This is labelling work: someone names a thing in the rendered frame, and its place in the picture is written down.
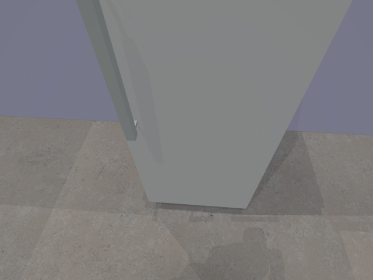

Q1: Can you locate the fridge door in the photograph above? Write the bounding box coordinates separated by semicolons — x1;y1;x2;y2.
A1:
99;0;352;209

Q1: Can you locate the handle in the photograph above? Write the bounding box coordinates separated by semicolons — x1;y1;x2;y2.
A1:
76;0;138;141

